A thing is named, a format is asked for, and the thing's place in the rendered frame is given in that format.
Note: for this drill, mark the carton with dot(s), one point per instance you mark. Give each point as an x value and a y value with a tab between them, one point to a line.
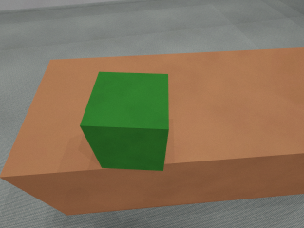
126	120

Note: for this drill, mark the pedestal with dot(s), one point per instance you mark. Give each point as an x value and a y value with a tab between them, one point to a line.
236	132

